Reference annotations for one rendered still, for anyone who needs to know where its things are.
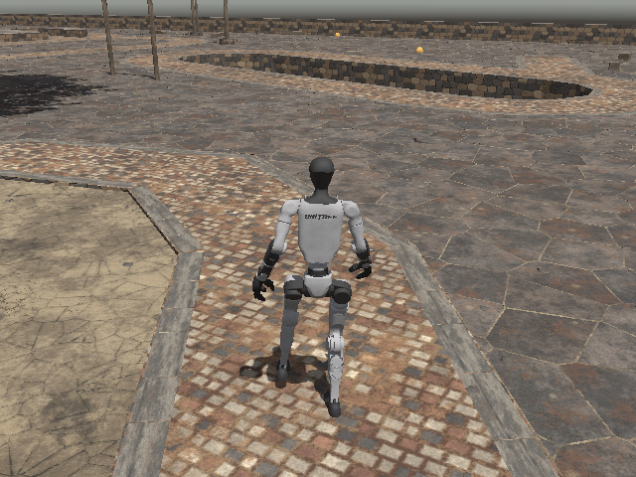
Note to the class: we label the left robot hand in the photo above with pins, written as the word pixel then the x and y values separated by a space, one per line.
pixel 257 287

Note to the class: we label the robot right upper arm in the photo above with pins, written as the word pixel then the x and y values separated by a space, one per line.
pixel 355 223

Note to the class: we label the right robot hand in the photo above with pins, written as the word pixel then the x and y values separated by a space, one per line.
pixel 366 273

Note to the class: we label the robot right foot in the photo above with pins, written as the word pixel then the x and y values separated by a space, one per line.
pixel 334 408

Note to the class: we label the right robot forearm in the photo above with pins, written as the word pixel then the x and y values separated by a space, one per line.
pixel 364 257

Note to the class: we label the robot left upper arm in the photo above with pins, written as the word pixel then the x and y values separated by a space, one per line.
pixel 288 209

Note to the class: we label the robot head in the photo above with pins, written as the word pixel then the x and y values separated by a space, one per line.
pixel 321 171

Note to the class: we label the left robot forearm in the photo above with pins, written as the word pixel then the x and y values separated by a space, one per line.
pixel 268 263

